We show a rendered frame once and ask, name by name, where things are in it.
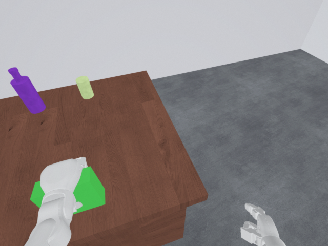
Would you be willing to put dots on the sponge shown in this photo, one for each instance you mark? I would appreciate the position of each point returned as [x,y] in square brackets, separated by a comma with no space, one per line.
[89,191]

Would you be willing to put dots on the table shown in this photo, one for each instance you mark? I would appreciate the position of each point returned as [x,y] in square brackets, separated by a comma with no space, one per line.
[131,144]

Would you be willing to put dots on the right robot forearm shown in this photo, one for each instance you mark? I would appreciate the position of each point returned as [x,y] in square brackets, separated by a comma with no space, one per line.
[272,241]

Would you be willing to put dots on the left robot hand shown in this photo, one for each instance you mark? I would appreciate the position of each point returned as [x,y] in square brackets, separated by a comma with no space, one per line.
[63,175]

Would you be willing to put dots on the left robot forearm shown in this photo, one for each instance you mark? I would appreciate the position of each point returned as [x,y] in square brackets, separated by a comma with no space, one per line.
[54,218]

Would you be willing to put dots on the right robot hand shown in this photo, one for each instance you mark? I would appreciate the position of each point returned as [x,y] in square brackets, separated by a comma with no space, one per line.
[265,226]

